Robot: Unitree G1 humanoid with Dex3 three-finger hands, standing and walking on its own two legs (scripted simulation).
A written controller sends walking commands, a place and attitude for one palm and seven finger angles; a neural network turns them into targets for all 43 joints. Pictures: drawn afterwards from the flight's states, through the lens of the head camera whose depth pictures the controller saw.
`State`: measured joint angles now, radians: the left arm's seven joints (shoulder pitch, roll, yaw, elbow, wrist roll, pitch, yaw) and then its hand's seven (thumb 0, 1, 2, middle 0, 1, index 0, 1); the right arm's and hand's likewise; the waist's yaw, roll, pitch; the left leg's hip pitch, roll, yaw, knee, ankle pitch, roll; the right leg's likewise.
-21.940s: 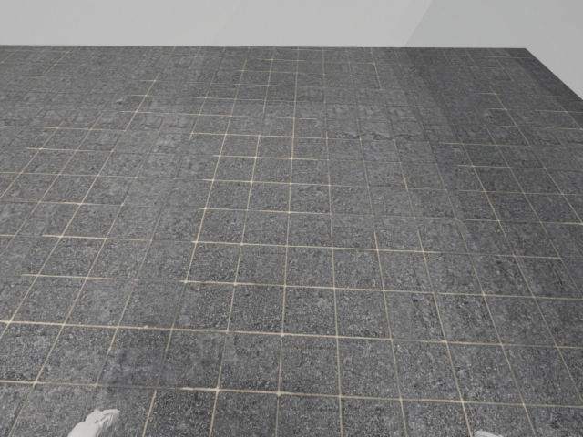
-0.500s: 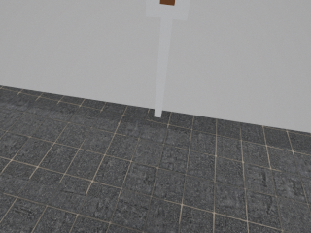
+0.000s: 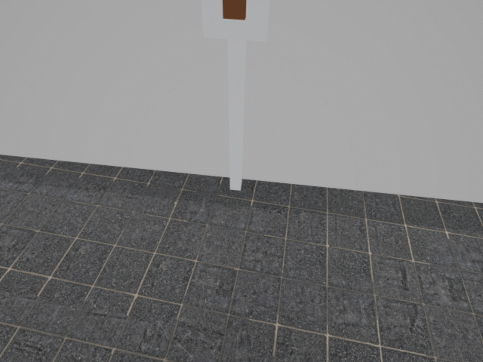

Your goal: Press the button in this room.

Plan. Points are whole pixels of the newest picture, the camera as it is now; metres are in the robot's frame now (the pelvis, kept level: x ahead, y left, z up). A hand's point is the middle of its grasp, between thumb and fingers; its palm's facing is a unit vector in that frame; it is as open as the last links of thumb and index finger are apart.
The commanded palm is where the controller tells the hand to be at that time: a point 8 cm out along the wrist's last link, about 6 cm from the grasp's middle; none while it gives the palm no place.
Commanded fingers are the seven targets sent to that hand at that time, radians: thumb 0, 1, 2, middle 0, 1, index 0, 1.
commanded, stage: look at it before walking up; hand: left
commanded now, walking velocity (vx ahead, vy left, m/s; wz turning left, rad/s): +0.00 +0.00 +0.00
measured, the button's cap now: (234, 5) +1.06 +0.06 +0.17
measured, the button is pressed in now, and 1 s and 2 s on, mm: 0 0 0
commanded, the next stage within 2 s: walk to a spot facing it in 0.20 s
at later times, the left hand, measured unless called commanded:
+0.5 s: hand out of the picture -0.01 +0.15 -0.18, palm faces +0.02 -0.99 -0.12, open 7.4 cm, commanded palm none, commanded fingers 0.00 0.90 0.90 -0.20 -0.30 -0.20 -0.30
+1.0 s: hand (187, 343) +0.19 +0.11 -0.17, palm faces -0.20 -0.96 -0.21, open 7.4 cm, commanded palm none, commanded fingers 0.00 0.90 0.90 -0.20 -0.30 -0.20 -0.30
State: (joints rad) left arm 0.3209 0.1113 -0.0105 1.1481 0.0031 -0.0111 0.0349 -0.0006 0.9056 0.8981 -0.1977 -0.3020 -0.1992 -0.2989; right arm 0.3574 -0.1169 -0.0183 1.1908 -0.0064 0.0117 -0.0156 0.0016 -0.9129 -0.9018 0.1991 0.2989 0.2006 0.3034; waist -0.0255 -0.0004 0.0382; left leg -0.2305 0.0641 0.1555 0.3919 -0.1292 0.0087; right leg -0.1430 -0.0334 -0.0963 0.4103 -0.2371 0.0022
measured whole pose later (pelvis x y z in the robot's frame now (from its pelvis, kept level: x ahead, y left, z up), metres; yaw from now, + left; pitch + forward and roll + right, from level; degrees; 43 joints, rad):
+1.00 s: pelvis +0.15 -0.06 +0.00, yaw -15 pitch +1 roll +1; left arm 0.31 0.14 0.03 1.06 0.02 -0.07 0.00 0.00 0.91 0.90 -0.20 -0.30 -0.20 -0.30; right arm 0.12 -0.20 -0.07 1.00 -0.03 -0.01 0.02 0.01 -0.91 -0.90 0.20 0.30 0.20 0.30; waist 0.01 0.02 0.06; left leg -0.58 0.12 0.08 1.09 -0.26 -0.06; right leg -0.13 0.01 -0.08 0.41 -0.31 -0.06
